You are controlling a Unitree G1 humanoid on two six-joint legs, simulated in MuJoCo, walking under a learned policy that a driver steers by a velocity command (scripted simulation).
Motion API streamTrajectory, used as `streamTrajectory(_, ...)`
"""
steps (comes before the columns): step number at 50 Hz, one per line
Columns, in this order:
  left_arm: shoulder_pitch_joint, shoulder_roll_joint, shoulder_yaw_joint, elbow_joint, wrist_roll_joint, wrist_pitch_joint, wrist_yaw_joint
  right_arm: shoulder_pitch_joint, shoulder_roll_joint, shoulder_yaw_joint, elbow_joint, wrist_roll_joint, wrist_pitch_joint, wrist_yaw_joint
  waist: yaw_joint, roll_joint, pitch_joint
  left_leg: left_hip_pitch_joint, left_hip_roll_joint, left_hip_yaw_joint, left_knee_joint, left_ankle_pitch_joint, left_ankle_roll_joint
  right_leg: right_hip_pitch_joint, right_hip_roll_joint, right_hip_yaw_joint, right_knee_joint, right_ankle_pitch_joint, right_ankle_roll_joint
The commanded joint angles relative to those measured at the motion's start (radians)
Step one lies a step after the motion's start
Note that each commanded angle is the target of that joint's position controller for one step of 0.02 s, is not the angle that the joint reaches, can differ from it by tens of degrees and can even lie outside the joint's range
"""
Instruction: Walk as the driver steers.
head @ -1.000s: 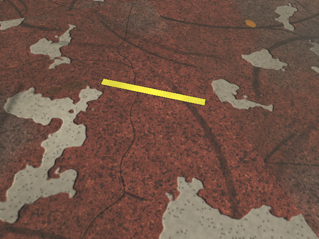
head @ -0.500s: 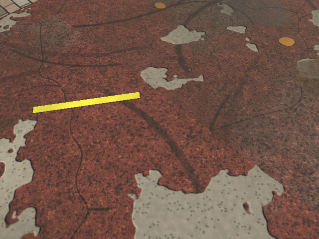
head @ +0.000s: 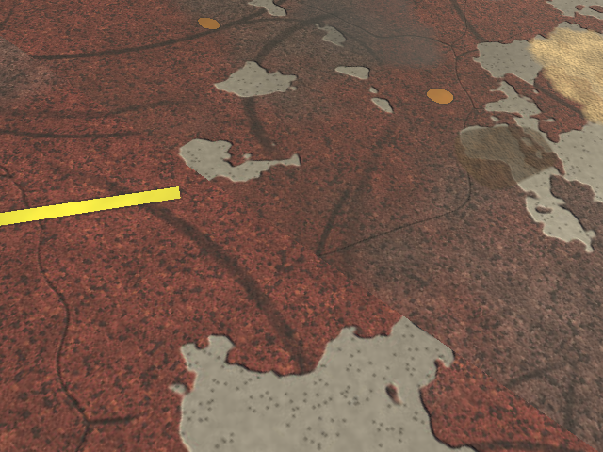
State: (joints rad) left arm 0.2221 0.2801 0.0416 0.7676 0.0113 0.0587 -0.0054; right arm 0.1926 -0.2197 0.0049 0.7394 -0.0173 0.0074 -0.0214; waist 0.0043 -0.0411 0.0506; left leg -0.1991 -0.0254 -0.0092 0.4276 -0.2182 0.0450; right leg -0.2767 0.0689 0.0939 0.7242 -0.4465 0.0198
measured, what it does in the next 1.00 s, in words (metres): steps on the spot: right foot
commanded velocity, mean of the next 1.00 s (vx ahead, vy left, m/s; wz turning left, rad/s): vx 0.11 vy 0.00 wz -0.03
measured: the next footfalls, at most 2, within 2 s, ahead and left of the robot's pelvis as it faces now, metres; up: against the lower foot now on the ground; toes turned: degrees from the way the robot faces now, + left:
right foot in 0.10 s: +0.01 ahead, -0.12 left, +0.00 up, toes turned +4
right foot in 1.28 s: +0.33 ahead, -0.04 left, +0.00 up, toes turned -2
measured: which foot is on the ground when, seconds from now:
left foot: down 0.00-1.00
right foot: up 0.00-0.08, down 0.10-0.86, up 0.88-1.00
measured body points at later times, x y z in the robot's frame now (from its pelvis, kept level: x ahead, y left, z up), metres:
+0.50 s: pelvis -0.01 -0.02 +0.00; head -0.01 -0.02 +0.45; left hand +0.05 +0.23 -0.14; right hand +0.04 -0.28 -0.14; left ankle +0.01 +0.09 -0.74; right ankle -0.03 -0.13 -0.74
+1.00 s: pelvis +0.08 +0.03 +0.00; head +0.09 +0.05 +0.45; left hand +0.11 +0.28 -0.16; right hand +0.06 -0.23 -0.14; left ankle +0.04 +0.09 -0.74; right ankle +0.04 -0.10 -0.68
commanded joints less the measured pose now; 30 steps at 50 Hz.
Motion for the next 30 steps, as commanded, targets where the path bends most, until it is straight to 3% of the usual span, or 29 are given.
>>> streamTrajectory(1, 0.014, 0.051, 0.005, -0.025, -0.008, -0.005, 0.006, 0.006, -0.156, -0.042, -0.03, 0.0, -0.008, 0.002, -0.013, 0.205, -0.081, 0.107, 0.198, -0.176, -0.067, 0.423, 0.132, 0.024, -0.013, -0.061, -0.147, 0.022, 0.008)
streamTrajectory(3, 0.039, 0.045, -0.001, 0.003, -0.009, -0.01, 0.014, -0.003, -0.163, -0.046, -0.017, 0.005, -0.002, 0.003, 0.011, 0.192, -0.083, 0.084, 0.178, -0.17, -0.037, 0.386, 0.101, 0.121, -0.016, -0.082, -0.357, 0.199, -0.007)
streamTrajectory(4, 0.034, 0.061, -0.001, 0.011, 0.0, -0.017, 0.019, 0.009, -0.156, -0.046, -0.011, 0.005, -0.004, 0.003, 0.009, 0.17, -0.087, 0.036, 0.175, -0.178, -0.035, 0.346, 0.068, 0.195, -0.046, -0.036, -0.417, 0.303, -0.017)
streamTrajectory(5, 0.032, 0.095, 0.002, 0.012, 0.013, -0.028, 0.025, 0.018, -0.142, -0.042, -0.013, 0.005, -0.01, 0.006, -0.001, 0.121, -0.109, -0.017, 0.163, -0.176, -0.031, 0.267, 0.034, 0.263, -0.117, 0.042, -0.405, 0.37, -0.028)
streamTrajectory(6, -0.007, 0.138, 0.011, 0.022, 0.009, -0.035, 0.026, 0.041, -0.126, -0.04, -0.013, 0.011, -0.013, 0.011, -0.047, 0.01, -0.072, -0.02, 0.094, -0.115, -0.061, 0.143, 0.013, 0.19, -0.156, 0.082, -0.354, 0.426, -0.056)
streamTrajectory(7, -0.019, 0.097, 0.002, 0.032, 0.002, -0.04, 0.02, 0.018, -0.127, -0.039, 0.009, 0.009, -0.009, 0.01, -0.023, -0.001, -0.057, 0.04, 0.076, -0.094, -0.074, 0.073, 0.003, 0.117, -0.156, 0.08, -0.361, 0.363, -0.067)
streamTrajectory(8, -0.021, 0.075, -0.006, 0.041, 0.003, -0.047, 0.019, -0.001, -0.133, -0.041, 0.02, 0.006, -0.006, 0.008, -0.013, 0.0, -0.032, 0.056, 0.078, -0.095, -0.065, 0.078, 0.001, 0.089, -0.147, 0.074, -0.374, 0.328, -0.064)
streamTrajectory(11, 0.001, 0.08, -0.011, 0.084, 0.002, -0.055, 0.031, 0.008, -0.137, -0.045, 0.051, 0.005, -0.005, 0.009, -0.013, -0.021, -0.03, 0.073, 0.093, -0.1, -0.055, 0.151, 0.009, 0.091, -0.135, 0.07, -0.396, 0.332, -0.06)
streamTrajectory(18, 0.008, 0.075, -0.019, 0.163, 0.001, -0.06, 0.036, 0.031, -0.126, -0.041, 0.151, 0.007, -0.004, 0.006, -0.013, 0.022, -0.002, 0.059, 0.092, -0.1, -0.088, 0.109, -0.008, 0.095, -0.141, 0.075, -0.427, 0.288, -0.071)
streamTrajectory(29, 0.028, 0.052, -0.031, 0.266, -0.002, -0.065, 0.041, 0.067, -0.108, -0.028, 0.277, 0.008, -0.004, -0.003, -0.013, 0.039, 0.001, 0.059, 0.099, -0.1, -0.096, 0.111, -0.014, 0.1, -0.138, 0.066, -0.441, 0.292, -0.081)
streamTrajectory(30, 0.043, 0.052, -0.031, 0.276, -0.001, -0.064, 0.041, 0.078, -0.104, -0.027, 0.287, 0.006, -0.003, -0.003, -0.011, 0.032, -0.021, 0.064, 0.085, -0.09, -0.09, 0.029, -0.012, 0.105, -0.131, 0.067, -0.453, 0.191, -0.087)
Velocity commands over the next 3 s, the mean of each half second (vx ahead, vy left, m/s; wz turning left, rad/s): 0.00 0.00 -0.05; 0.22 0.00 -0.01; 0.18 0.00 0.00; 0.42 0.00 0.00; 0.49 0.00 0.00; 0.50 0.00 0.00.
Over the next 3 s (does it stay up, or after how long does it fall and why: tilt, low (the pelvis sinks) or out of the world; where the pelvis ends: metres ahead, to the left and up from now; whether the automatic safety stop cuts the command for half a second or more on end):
stays up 0.94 0.08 0.00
